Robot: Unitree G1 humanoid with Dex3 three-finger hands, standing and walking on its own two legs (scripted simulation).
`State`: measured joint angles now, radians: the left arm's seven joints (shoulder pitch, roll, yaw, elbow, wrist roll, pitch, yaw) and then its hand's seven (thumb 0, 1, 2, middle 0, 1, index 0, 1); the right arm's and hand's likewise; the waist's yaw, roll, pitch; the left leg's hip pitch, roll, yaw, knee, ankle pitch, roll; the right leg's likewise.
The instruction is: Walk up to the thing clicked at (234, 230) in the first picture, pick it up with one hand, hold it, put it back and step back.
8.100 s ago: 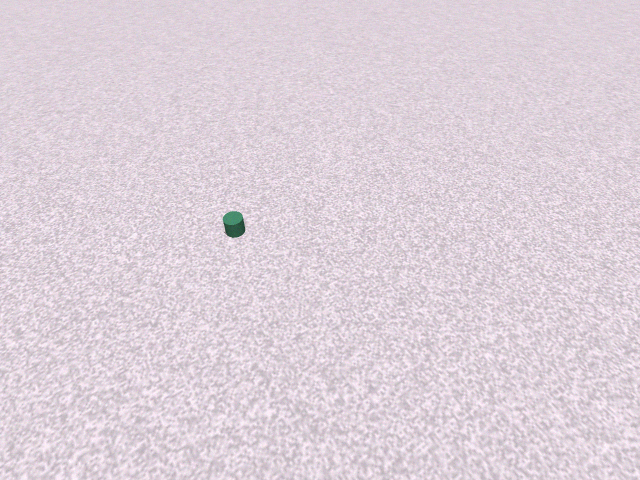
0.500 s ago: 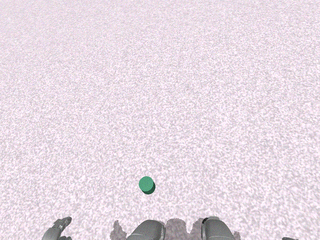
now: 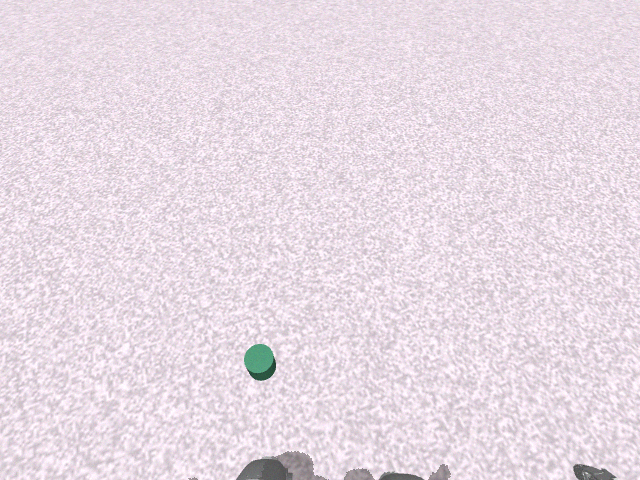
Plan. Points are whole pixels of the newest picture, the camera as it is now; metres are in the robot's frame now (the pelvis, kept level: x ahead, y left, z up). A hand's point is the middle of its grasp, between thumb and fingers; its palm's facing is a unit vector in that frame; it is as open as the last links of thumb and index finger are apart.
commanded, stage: walk up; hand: left
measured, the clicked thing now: (260, 362) +0.48 +0.21 -0.71
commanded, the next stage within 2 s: stand in 1.30 s
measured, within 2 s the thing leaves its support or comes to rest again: neither
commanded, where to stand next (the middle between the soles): +0.10 -0.01 m, yaw -3 degrees
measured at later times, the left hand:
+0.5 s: hand out of the picture +0.08 +0.27 -0.13, palm faces -0.05 -0.94 -0.33, open 7.4 cm
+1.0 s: hand out of the picture +0.10 +0.26 -0.13, palm faces -0.05 -0.95 -0.32, open 7.4 cm
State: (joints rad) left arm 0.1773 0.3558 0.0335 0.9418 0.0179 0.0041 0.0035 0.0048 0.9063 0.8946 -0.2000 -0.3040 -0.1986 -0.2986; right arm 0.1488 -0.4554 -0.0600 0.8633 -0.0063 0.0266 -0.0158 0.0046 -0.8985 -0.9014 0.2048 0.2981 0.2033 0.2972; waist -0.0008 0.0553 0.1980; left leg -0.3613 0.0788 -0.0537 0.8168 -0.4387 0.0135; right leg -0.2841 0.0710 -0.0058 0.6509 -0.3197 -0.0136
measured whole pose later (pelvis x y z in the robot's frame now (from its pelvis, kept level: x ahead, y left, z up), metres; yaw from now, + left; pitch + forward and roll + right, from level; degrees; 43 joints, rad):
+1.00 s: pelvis +0.01 +0.02 +0.03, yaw -3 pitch -2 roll +0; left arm 0.07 0.34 0.00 1.15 0.00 -0.01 -0.01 0.00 0.91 0.89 -0.20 -0.30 -0.20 -0.30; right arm 0.04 -0.34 -0.02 1.12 -0.01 -0.02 0.01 0.00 -0.90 -0.90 0.21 0.30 0.20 0.30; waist 0.00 0.00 0.06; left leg -0.14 0.02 0.03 0.36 -0.19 -0.01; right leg -0.16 0.00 0.08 0.37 -0.17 0.02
